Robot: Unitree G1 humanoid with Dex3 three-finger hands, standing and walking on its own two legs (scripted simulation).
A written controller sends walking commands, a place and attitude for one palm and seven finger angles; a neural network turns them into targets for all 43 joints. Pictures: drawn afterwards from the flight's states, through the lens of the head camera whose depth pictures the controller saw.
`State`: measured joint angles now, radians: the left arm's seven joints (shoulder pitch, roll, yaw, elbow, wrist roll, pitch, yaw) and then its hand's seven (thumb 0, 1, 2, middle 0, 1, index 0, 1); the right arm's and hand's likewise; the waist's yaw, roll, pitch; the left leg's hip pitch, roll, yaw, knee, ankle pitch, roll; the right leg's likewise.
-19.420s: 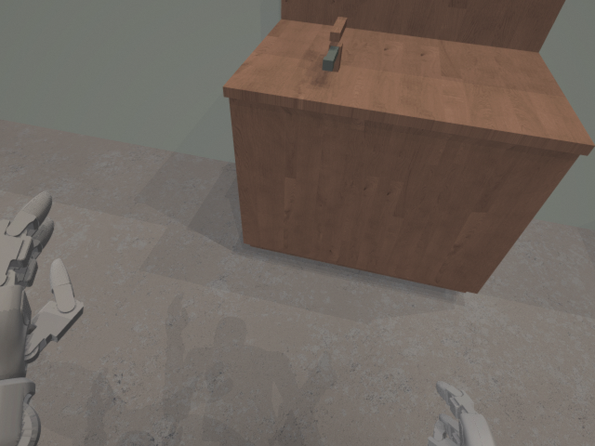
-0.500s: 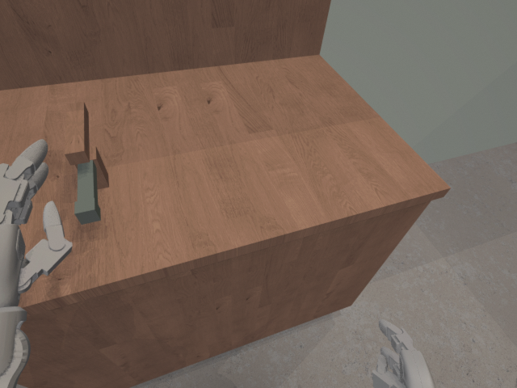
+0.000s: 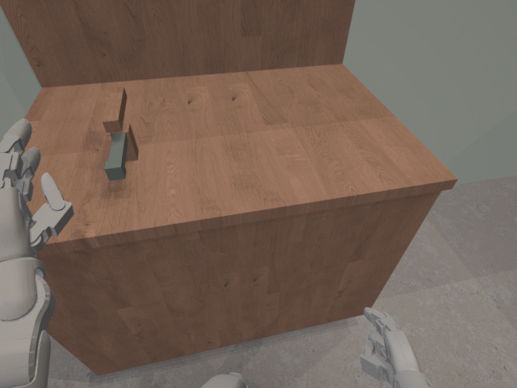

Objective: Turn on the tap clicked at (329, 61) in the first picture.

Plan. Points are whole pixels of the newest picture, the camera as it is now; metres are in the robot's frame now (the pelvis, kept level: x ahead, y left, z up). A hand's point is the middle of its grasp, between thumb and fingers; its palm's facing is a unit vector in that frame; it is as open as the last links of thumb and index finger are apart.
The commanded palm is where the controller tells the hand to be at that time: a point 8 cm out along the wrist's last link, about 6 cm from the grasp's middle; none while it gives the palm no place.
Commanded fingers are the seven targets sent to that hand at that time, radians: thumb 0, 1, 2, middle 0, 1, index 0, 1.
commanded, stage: turn the palm inward beside the body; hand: left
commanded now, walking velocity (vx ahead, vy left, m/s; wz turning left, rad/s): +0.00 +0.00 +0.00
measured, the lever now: (115, 169) +0.42 +0.33 +0.10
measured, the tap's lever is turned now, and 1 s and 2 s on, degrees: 0 0 0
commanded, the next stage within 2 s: reach beside the lever's end, fingers flat in 1.68 s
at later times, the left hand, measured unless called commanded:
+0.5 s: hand (119, 232) +0.25 +0.22 +0.16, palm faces +0.46 -0.85 -0.24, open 7.5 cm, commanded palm +0.20 +0.26 +0.18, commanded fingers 0.00 0.90 0.90 -0.20 -0.30 -0.20 -0.30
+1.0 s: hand (134, 213) +0.29 +0.22 +0.15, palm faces +0.45 -0.88 -0.13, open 7.4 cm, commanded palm +0.23 +0.26 +0.17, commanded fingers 0.00 0.90 0.90 -0.20 -0.30 -0.20 -0.30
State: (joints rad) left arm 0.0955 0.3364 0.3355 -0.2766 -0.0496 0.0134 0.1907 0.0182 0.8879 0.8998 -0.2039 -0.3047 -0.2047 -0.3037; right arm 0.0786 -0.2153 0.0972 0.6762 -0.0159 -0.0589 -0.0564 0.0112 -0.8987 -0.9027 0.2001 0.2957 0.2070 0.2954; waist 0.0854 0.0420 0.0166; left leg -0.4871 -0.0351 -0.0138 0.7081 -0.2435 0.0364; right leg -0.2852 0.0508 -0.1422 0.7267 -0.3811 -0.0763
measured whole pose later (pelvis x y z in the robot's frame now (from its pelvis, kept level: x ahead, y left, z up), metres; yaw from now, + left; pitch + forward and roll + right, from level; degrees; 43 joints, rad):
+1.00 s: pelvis +0.08 +0.00 +0.00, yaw -3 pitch +1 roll -1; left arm 0.47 0.21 0.23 -0.52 -0.19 0.13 0.20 0.02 0.89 0.90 -0.20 -0.30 -0.20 -0.30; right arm 0.14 -0.22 0.08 0.60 0.01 -0.19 -0.07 0.01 -0.90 -0.90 0.20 0.30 0.21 0.30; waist 0.09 0.05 -0.09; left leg -0.46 -0.06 -0.01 0.71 -0.27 0.05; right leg -0.25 0.06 -0.07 0.69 -0.46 -0.07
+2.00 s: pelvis +0.07 -0.04 +0.00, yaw -3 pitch -1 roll +0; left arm 0.48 0.24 0.28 -0.44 -0.25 0.15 0.22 0.02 0.89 0.90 -0.20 -0.30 -0.20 -0.30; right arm 0.18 -0.24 0.09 0.64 0.02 -0.19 -0.09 0.01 -0.90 -0.90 0.20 0.30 0.21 0.30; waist 0.07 0.06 -0.11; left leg -0.43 -0.03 -0.05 0.70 -0.26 0.00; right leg -0.21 0.10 -0.10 0.66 -0.45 -0.12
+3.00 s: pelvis +0.06 +0.00 +0.00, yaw -3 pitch +3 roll -2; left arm 0.10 0.31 0.44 0.08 -0.24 -0.03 0.11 0.02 0.90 0.90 -0.17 -0.22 -0.17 -0.22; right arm 0.19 -0.26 0.06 0.69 0.02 -0.23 -0.10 0.01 -0.90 -0.90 0.20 0.30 0.21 0.30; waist 0.04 0.05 -0.07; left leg -0.53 -0.05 -0.03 0.71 -0.24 0.05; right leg -0.31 0.08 -0.10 0.68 -0.43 -0.08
